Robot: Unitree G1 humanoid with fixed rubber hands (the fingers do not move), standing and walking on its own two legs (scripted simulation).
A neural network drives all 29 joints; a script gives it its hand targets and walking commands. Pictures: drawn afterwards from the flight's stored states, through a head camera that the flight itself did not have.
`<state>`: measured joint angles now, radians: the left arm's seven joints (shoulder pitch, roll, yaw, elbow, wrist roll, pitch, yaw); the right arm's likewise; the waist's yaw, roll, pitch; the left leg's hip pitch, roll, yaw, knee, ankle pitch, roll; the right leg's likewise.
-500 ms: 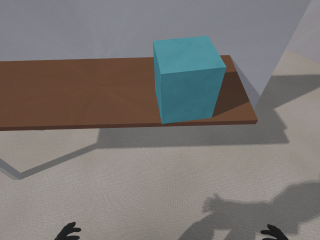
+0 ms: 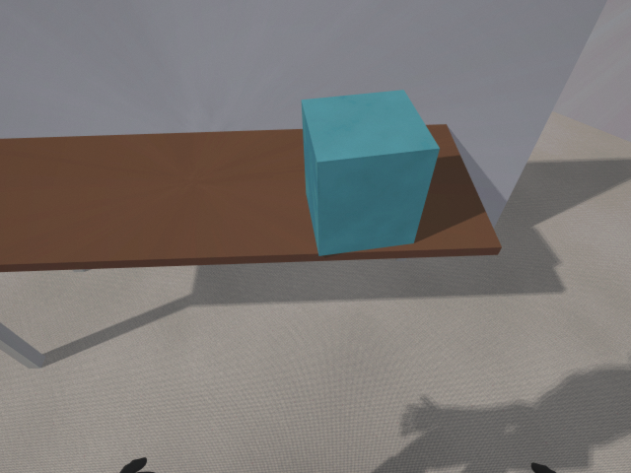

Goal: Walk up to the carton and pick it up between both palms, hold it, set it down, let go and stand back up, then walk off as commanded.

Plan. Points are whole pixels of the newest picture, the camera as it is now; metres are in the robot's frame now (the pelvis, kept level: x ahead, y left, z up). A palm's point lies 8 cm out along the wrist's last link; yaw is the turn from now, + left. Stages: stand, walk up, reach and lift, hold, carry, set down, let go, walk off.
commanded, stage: stand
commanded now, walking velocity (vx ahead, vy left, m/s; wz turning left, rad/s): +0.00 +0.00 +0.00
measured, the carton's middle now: (360, 175) +0.68 -0.05 -0.04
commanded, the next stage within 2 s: none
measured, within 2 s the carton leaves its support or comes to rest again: neither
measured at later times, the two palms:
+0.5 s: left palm out of the picture +0.07 +0.29 -0.11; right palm out of the picture +0.08 -0.30 -0.12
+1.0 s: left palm out of the picture +0.09 +0.29 -0.11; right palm out of the picture +0.10 -0.29 -0.11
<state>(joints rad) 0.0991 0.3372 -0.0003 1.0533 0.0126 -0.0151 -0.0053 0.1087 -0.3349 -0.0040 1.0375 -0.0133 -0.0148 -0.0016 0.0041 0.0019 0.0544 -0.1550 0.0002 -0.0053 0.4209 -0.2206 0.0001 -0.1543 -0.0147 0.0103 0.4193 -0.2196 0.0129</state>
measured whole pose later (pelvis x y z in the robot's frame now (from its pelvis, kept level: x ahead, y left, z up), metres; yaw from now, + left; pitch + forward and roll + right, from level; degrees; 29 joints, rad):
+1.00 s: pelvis +0.01 +0.00 +0.01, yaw +0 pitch -2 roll +0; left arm 0.10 0.35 -0.01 1.09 0.01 -0.02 0.00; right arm 0.09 -0.34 0.00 1.09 -0.01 -0.01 0.00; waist 0.00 0.01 0.05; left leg -0.11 0.00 -0.01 0.33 -0.19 -0.01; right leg -0.11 -0.01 0.01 0.34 -0.20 0.01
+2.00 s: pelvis +0.02 -0.01 +0.01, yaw +0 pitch -2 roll +0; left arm 0.12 0.35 0.00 1.11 0.01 -0.02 0.00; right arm 0.12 -0.35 0.00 1.10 -0.01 -0.01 0.00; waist 0.00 0.00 0.06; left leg -0.10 0.01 -0.01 0.32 -0.19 -0.01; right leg -0.10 -0.01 0.00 0.32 -0.19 0.01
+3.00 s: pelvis +0.02 +0.00 +0.01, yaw +0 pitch -2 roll +0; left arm 0.13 0.36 0.00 1.11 0.01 -0.02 0.00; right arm 0.11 -0.35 0.00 1.10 -0.01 -0.01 0.00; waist 0.01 0.01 0.05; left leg -0.08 0.01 0.00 0.31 -0.18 -0.01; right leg -0.08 -0.01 0.01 0.30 -0.18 0.01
